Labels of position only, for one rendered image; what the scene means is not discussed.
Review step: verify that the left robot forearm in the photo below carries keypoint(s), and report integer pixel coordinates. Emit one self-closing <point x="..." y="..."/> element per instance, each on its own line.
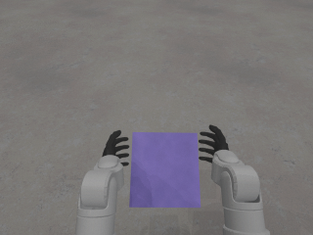
<point x="97" y="198"/>

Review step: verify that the right robot hand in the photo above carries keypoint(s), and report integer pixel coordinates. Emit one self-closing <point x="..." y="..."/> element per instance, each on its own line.
<point x="218" y="144"/>

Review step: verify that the left robot hand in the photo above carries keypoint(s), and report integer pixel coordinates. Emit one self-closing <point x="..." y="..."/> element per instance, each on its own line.
<point x="111" y="149"/>

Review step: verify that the carton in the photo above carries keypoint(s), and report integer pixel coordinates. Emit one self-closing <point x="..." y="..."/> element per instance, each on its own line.
<point x="165" y="170"/>

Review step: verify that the right robot forearm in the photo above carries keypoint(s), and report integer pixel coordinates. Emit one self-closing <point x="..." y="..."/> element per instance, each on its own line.
<point x="241" y="195"/>

